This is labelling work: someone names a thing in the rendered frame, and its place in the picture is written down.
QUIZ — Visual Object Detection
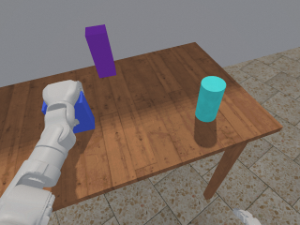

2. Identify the robot left upper arm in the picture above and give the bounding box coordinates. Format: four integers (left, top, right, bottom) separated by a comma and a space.
0, 183, 55, 225

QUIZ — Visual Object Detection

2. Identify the table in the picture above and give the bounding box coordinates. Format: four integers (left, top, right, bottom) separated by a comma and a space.
0, 42, 283, 212

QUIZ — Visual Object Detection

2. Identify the robot left hand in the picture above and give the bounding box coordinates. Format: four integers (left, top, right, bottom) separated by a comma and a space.
42, 80, 84, 127

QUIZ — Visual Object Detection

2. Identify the left robot forearm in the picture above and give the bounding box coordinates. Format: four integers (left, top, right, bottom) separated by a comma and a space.
0, 100, 76, 210

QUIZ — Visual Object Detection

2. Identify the sponge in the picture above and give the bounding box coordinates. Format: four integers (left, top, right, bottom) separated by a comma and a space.
41, 91, 96, 134

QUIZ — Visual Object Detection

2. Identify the robot right hand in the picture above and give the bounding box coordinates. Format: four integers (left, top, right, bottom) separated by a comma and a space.
232, 208, 262, 225

